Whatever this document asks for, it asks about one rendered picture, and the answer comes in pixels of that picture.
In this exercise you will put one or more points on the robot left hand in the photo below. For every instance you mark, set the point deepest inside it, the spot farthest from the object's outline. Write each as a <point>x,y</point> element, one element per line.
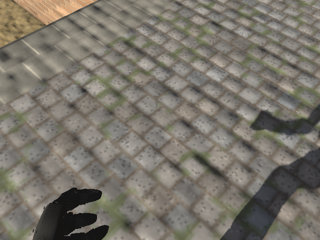
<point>56,224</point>

